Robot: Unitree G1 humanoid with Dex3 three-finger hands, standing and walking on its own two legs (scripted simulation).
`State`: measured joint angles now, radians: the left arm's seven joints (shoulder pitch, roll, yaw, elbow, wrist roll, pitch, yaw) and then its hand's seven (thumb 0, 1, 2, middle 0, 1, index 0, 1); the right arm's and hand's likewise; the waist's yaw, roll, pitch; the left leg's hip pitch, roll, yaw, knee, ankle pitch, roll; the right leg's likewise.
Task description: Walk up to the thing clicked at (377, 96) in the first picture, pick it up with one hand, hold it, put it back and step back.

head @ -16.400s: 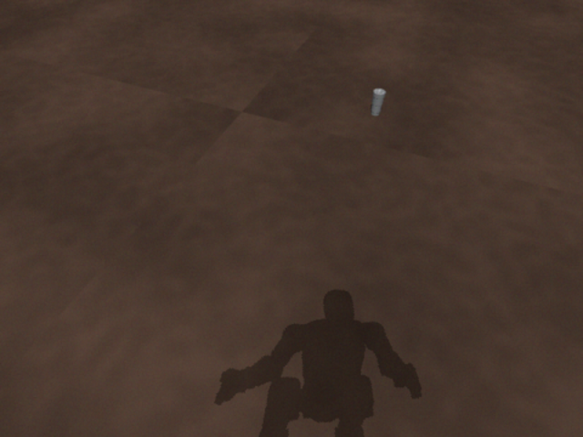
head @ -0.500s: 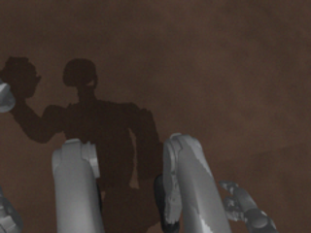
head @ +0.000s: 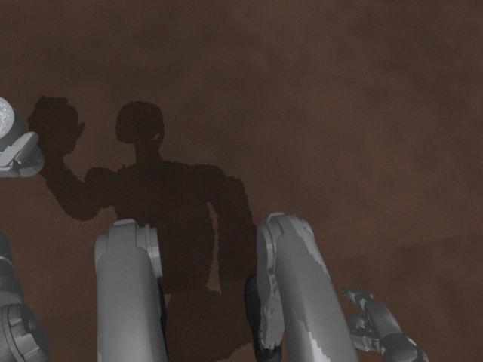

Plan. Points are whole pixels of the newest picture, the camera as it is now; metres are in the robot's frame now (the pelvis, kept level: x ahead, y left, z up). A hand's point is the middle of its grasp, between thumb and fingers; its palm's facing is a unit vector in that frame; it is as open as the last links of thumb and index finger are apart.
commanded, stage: settle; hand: left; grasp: from the side
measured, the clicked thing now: (6, 143) +0.43 +0.34 -0.06
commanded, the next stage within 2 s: lift in 0.08 s
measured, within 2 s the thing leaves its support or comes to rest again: neither
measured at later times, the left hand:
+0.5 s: hand out of the picture +0.43 +0.32 +0.02, palm faces +0.34 -0.94 -0.03, open 9.6 cm
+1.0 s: hand out of the picture +0.39 +0.30 +0.17, palm faces +0.34 -0.94 -0.04, open 9.6 cm
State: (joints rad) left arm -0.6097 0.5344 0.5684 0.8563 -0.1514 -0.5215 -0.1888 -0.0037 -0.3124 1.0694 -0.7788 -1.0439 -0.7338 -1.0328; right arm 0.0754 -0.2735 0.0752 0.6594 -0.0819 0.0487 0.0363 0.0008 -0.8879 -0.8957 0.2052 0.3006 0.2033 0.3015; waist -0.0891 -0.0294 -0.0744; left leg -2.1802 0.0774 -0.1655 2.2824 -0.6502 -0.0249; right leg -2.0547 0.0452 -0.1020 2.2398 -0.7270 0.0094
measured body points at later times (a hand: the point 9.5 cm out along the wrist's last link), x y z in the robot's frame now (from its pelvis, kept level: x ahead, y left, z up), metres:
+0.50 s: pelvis +0.00 +0.00 +0.02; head +0.19 +0.06 +0.42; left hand +0.40 +0.37 +0.03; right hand +0.15 -0.26 -0.10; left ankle +0.09 +0.14 -0.34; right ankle +0.09 -0.12 -0.34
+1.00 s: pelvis +0.02 +0.00 +0.14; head +0.18 +0.05 +0.56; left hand +0.37 +0.34 +0.17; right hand +0.21 -0.23 +0.02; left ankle +0.09 +0.14 -0.34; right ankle +0.09 -0.12 -0.34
